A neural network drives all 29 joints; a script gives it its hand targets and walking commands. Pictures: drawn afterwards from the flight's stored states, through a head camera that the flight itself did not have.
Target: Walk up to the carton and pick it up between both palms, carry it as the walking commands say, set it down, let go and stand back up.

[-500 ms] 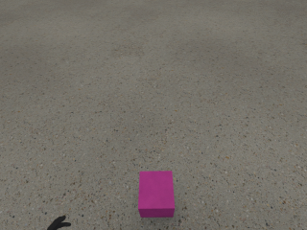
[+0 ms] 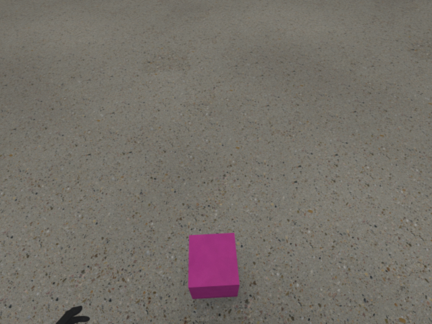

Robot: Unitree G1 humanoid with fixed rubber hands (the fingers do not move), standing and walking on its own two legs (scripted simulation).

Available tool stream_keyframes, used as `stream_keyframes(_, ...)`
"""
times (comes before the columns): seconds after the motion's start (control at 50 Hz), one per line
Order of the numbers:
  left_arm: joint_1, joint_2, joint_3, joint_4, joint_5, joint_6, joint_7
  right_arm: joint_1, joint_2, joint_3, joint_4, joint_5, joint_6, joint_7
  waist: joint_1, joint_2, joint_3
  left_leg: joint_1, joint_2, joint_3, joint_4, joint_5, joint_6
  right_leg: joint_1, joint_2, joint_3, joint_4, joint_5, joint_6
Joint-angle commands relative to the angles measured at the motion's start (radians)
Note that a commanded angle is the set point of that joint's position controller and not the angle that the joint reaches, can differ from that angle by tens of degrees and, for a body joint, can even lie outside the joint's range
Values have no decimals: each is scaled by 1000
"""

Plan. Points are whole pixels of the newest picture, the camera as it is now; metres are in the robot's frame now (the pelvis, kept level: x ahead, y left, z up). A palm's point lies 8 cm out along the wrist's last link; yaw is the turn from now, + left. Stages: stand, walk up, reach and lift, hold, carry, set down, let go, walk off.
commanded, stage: walk up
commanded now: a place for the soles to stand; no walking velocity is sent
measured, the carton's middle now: (213, 266) +0.45 +0.05 -0.68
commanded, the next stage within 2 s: reach and lift in 0.40 s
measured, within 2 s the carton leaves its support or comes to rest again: neither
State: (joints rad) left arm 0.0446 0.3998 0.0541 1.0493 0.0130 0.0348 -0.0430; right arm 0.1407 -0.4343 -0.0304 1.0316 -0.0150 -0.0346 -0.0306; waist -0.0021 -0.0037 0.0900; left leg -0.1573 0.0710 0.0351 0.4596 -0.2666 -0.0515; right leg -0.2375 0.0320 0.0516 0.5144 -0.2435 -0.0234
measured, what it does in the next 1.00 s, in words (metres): stands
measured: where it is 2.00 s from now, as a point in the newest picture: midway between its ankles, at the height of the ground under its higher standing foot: outside the picture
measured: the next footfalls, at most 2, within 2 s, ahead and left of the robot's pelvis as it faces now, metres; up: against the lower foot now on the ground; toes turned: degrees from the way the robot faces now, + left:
none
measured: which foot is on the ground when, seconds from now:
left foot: down 0.00-1.00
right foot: down 0.00-1.00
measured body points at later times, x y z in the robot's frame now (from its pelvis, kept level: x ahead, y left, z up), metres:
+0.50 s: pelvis -0.01 +0.01 -0.01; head +0.04 +0.01 +0.44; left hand +0.16 +0.31 -0.11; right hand +0.09 -0.32 -0.11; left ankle -0.01 +0.16 -0.74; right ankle +0.02 -0.11 -0.74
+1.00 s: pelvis -0.01 +0.03 -0.04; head +0.13 +0.03 +0.38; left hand +0.25 +0.29 -0.15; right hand +0.22 -0.25 -0.15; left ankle -0.01 +0.16 -0.74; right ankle +0.02 -0.11 -0.74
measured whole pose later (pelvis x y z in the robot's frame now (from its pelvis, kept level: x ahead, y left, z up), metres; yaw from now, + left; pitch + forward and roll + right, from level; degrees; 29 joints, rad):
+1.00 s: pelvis -0.01 +0.03 -0.04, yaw +2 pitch +14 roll +0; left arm -0.14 0.26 0.12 0.53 0.05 0.24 0.01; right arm -0.11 -0.32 -0.15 0.57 -0.03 0.22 0.05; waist -0.04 0.00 0.08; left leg -0.70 0.01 0.00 0.87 -0.41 -0.02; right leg -0.75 -0.01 0.06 0.86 -0.36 0.04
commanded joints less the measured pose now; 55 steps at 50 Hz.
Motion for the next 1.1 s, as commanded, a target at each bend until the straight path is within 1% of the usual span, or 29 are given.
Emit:
stream_keyframes(0.0, -48, 199, 38, -93, 1, -7, 7, 16, -164, -41, -54, -2, -6, -6, -4, -75, -147, -4, 3, 21, 15, 89, 73, 68, -152, 166, -150, 163, -86)
stream_keyframes(0.04, -40, 209, 30, -106, -4, -3, 7, 36, -187, -48, -63, 0, -8, -9, -24, -79, -135, 45, 31, -7, -10, 108, 81, 10, -146, 165, -145, 132, -64)
stream_keyframes(0.1, -43, 202, 35, -119, -2, -2, 8, 5, -175, -41, -67, -5, -5, -7, 9, -87, -63, 10, 33, -15, -4, 19, 86, -54, -141, 154, -176, -29, -72)
stream_keyframes(0.14, -42, 198, 35, -122, 5, -3, 4, 42, -203, -45, -72, -2, -15, -5, -17, -66, -86, 38, 76, -51, -58, 69, 102, -51, -118, 132, -139, 43, -53)
stream_keyframes(0.16, -48, 207, 36, -126, -5, -6, 2, 34, -205, -47, -76, -12, -12, -7, -17, 29, -88, 28, 74, -59, -62, 90, 105, -48, -110, 130, -114, 12, -45)
stream_keyframes(0.26, -12, 177, 31, -131, -4, -8, 0, 33, -228, -58, -89, -9, -17, -9, -2, 38, -94, 20, 122, -61, -79, 137, 114, -6, -79, 75, -26, 162, -42)
stream_keyframes(0.32, -23, 222, 47, -130, 11, -15, -4, 72, -213, -51, -109, 2, -12, -5, -21, -15, -170, 6, 77, -7, 6, 190, 100, 93, -104, 103, -44, 265, -61)
stream_keyframes(0.38, -19, 221, 47, -146, 7, -2, -1, 27, -159, -47, -125, 12, -4, -10, 4, -72, -143, -11, 27, 11, 45, 54, 96, 34, -143, 182, -116, 146, -102)
stream_keyframes(0.4, -265, 100, 127, -497, 39, 47, -22, -298, -44, -82, -476, -16, 95, 21, -20, 12, -27, -292, -145, -8, 123, -33, 24, -113, -30, 29, -25, 21, 45)
stream_keyframes(0.42, -126, 108, 124, -485, 63, 81, -32, -229, -57, -123, -596, -12, 134, 27, -9, -41, -19, -194, -152, 23, 108, -92, 25, -95, 1, -39, -62, -91, 55)
stream_keyframes(0.46, -47, 113, 129, -478, 59, 161, -37, -131, -60, -154, -535, -1, 214, 49, -9, -32, -7, -167, -126, 19, 112, -113, 23, -100, -11, -47, -47, -80, 27)
stream_keyframes(0.5, 34, 138, 175, -524, 79, 199, -30, -35, -149, -211, -526, -59, 255, 64, -25, -146, -24, -54, -126, 37, 122, -124, 27, -182, -11, -70, -53, -140, 25)
stream_keyframes(0.52, 54, 115, 164, -526, 110, 216, -31, -20, -107, -164, -510, -34, 284, 67, 7, -46, -41, -92, -123, 25, 104, -116, 31, -148, -21, -69, -47, -141, 13)
stream_keyframes(0.56, 47, 107, 182, -569, 115, 231, -16, -27, -145, -228, -523, -72, 288, 74, -42, -33, -83, -104, -97, 16, 93, -25, 14, -85, 17, -79, -1, -32, 27)
stream_keyframes(0.6, 83, 26, 156, -589, 118, 214, 3, 14, -106, -210, -530, -74, 274, 93, -41, 46, -161, -115, -89, 32, 96, 24, 9, 7, 40, -99, 75, 69, 32)
stream_keyframes(0.64, 3, -11, 127, -649, 86, 208, 9, -49, -95, -225, -547, -72, 264, 83, -85, 21, -197, -162, -103, 12, 137, 81, 11, -32, 37, -86, 100, 137, 30)
stream_keyframes(0.66, -67, -18, 98, -696, 61, 197, 14, -102, -86, -182, -568, -42, 254, 98, -83, 86, -199, -197, -81, 0, 137, 122, 3, -55, 40, -101, 135, 146, 38)
stream_keyframes(0.7, -137, -35, 73, -770, 22, 173, 31, -160, -72, -201, -595, -48, 230, 105, -117, 39, -258, -192, -87, -17, 189, 192, 8, -105, 44, -88, 168, 198, 30)
stream_keyframes(0.74, -138, -17, 77, -715, 34, 186, 40, -178, -57, -180, -559, -36, 233, 96, -89, -10, -319, -197, -82, -23, 253, 259, 10, -152, 19, -64, 206, 277, 32)
stream_keyframes(0.8, -135, 24, 113, -696, 58, 190, 70, -215, -61, -184, -564, -12, 231, 98, -32, 49, -428, -207, -91, -21, 306, 332, 0, -221, 28, -78, 271, 303, 52)
stream_keyframes(0.84, -140, -1, 114, -638, 56, 193, 69, -220, -58, -216, -549, -32, 227, 88, -69, -31, -421, -295, -95, -10, 301, 340, 10, -257, 23, -74, 263, 355, 66)
stream_keyframes(0.88, -92, -18, 113, -596, 42, 200, 59, -222, -32, -171, -549, -20, 246, 78, -18, -34, -466, -337, -118, 4, 328, 314, 13, -165, 20, -61, 290, 371, 63)
stream_keyframes(0.9, -128, -20, 97, -582, 56, 208, 60, -220, -57, -183, -511, -27, 256, 76, -20, 11, -453, -336, -121, 6, 324, 344, 5, -220, 26, -72, 289, 369, 59)
stream_keyframes(0.94, -214, -10, 105, -621, 24, 188, 61, -346, -54, -158, -575, -6, 231, 78, -13, -32, -554, -380, -116, -23, 364, 435, 8, -229, 18, -51, 323, 480, 68)
stream_keyframes(0.96, -228, -2, 132, -623, 26, 185, 65, -297, -66, -183, -535, -30, 233, 71, -44, -37, -604, -351, -116, -21, 369, 437, 3, -260, 17, -66, 340, 459, 71)
stream_keyframes(1.0, -279, -36, 120, -574, 24, 189, 62, -361, 8, -161, -549, 7, 232, 64, -20, 42, -571, -360, -123, -20, 378, 371, 7, -345, 17, -74, 328, 345, 61)
stream_keyframes(1.02, -351, -28, 100, -613, -6, 189, 53, -444, -38, -184, -572, 5, 229, 65, -42, 11, -550, -390, -115, -26, 377, 290, 8, -338, 29, -82, 329, 313, 61)
stream_keyframes(1.06, -354, 3, 142, -542, 31, 213, 55, -517, -26, -174, -587, 31, 255, 63, 10, -5, -579, -432, -112, -11, 359, 221, 18, -342, 21, -84, 316, 232, 72)
stream_keyframes(1.08, -440, -10, 123, -531, 4, 206, 50, -573, -32, -158, -584, 19, 254, 54, -12, -70, -494, -531, -107, -16, 361, 118, 32, -355, 10, -72, 321, 153, 70)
